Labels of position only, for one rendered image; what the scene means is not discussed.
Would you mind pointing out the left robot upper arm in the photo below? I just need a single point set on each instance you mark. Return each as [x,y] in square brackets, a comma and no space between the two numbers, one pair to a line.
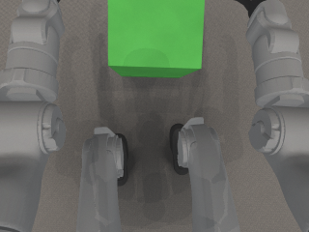
[29,132]

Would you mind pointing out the left robot forearm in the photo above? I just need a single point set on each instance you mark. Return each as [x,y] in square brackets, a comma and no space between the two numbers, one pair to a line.
[33,53]

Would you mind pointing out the right robot forearm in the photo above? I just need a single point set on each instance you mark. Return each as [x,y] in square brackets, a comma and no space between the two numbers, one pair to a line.
[276,57]

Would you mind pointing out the robot right hand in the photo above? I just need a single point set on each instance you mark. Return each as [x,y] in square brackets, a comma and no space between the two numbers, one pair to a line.
[250,5]

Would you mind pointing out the right robot shin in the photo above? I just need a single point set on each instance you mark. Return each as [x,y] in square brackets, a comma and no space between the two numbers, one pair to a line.
[196,121]

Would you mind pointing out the robot right thigh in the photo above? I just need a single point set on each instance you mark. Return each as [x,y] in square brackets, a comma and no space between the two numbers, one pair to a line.
[213,207]

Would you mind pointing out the right robot upper arm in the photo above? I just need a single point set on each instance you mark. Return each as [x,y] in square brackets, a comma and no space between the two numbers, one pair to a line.
[281,133]

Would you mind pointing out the carton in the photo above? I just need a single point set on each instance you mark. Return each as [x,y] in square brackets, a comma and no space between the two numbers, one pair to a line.
[155,38]

